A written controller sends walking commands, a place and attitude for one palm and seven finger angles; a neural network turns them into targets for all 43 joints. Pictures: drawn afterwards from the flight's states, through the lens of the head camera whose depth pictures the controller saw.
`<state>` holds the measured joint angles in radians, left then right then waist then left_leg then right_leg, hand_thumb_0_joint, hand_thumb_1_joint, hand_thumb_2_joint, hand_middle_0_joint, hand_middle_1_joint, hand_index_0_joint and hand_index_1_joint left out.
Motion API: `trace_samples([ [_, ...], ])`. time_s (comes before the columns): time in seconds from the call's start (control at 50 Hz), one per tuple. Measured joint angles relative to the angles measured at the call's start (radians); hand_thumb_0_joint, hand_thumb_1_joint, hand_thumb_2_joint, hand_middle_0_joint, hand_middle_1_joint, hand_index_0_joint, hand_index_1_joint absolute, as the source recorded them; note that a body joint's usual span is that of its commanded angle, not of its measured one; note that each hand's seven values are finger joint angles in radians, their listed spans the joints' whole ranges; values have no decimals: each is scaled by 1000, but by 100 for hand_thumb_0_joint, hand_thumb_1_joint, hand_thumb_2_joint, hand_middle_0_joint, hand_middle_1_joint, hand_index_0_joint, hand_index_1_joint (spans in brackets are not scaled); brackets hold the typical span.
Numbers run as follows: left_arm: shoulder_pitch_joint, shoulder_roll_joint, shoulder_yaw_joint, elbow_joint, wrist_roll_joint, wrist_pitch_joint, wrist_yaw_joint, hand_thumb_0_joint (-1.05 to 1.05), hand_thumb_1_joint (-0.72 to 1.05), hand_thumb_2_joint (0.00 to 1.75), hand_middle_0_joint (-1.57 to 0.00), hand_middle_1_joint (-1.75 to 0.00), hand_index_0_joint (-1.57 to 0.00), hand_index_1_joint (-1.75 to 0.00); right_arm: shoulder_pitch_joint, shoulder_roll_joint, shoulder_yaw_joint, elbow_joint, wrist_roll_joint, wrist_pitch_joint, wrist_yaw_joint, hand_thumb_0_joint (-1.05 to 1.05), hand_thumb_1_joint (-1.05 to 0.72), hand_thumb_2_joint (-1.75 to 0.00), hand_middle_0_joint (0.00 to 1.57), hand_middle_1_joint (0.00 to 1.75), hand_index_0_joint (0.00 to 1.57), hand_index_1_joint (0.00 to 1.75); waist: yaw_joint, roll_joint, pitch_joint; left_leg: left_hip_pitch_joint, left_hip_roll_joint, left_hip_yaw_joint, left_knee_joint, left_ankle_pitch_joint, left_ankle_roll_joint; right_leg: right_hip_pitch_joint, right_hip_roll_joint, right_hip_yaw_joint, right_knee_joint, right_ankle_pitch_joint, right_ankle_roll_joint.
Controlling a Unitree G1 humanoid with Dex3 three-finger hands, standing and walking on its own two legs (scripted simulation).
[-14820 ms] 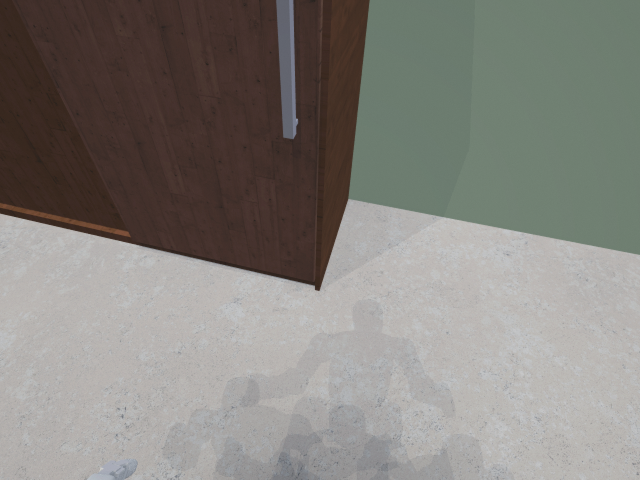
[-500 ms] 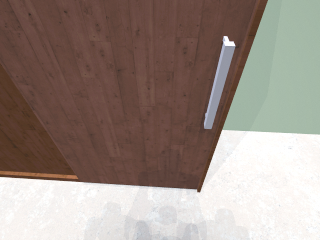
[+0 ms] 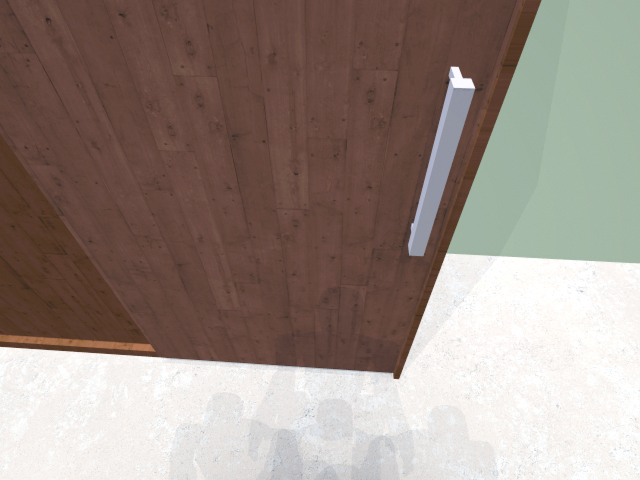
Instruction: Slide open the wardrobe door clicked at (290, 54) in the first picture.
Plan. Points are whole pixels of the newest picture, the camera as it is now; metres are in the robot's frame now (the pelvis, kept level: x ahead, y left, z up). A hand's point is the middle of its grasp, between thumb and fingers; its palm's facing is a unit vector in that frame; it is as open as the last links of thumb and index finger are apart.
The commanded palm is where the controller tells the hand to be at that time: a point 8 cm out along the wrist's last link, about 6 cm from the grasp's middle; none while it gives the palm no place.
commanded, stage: look again from close up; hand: right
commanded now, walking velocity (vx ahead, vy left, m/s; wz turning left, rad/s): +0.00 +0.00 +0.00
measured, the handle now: (432, 174) +0.54 -0.14 +0.10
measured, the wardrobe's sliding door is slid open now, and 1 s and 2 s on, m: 0.00 0.00 0.00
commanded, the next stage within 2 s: raise the hand with hooked fingers in 0.24 s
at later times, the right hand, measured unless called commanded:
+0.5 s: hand (506, 466) +0.17 -0.21 -0.05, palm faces +0.28 +0.94 -0.19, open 7.4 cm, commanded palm +0.11 -0.23 -0.05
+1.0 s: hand (500, 428) +0.19 -0.18 +0.02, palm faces +0.06 +0.99 -0.12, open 10.0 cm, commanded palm +0.16 -0.25 +0.01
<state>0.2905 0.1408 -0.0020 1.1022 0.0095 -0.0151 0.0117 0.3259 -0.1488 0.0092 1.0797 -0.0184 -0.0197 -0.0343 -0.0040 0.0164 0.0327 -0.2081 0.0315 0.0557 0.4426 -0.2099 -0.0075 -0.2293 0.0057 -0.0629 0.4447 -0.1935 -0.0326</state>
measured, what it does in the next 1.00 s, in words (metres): lowers itself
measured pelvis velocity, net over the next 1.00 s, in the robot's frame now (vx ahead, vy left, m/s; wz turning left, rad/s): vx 0.01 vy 0.03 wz -0.06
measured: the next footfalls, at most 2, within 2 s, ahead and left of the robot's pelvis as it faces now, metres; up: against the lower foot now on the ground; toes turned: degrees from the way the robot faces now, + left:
none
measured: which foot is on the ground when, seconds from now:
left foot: down 0.00-1.00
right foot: down 0.00-1.00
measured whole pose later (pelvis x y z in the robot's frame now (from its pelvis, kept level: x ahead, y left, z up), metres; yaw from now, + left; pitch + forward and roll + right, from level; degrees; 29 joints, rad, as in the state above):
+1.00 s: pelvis +0.01 +0.03 -0.07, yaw -3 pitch +10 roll +3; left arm 0.14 0.23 -0.01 0.58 -0.03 -0.25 0.05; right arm 0.42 -0.25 -0.22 -0.08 0.33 -0.53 0.37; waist -0.06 -0.05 -0.08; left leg -0.69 0.00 0.16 1.02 -0.51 0.05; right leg -0.78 -0.04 0.06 1.07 -0.48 0.02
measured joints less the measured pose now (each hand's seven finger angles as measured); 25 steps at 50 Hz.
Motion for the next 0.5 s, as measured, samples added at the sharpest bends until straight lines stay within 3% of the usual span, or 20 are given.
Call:
trace_samples([
  [0.36, -15, 9, -2, 7, -1, 1, 0, 1, 92, 89, -20, -30, -20, -30, -25, -2, 5, 1, -1, -5, -5, 0, -91, -90, 20, 30, 20, 30, -2, -5, 5, 16, -4, -1, -15, -1, -3, 6, -4, 0, 6, -11, 0],
  [0.4, 18, 22, -18, -87, -29, -38, 25, 2, 92, 89, -20, -30, -20, -30, 81, -15, -28, -358, 75, 125, -24, 2, -93, -90, 20, 30, 21, 31, -4, -2, 25, 7, -1, -5, 22, -16, -2, 5, -2, -5, 32, -26, -1],
  [0.44, 49, 39, -23, -154, -46, -135, 49, 2, 93, 89, -21, -30, -20, -30, 142, -47, -42, -629, 116, 52, -70, 4, -94, -89, 21, 31, 21, 31, -9, 0, 7, -22, 12, -7, 78, -49, 9, -9, 9, -6, 52, -38, -2],
  [0.5, 42, 82, -15, -253, -63, -217, 57, 2, 92, 89, -20, -30, -20, -30, 120, -59, -52, -888, 170, -27, -100, 4, -91, -88, 20, 32, 21, 33, 14, -31, -29, -56, 27, 9, 136, -84, 3, -52, 20, 10, 109, -60, -5],
])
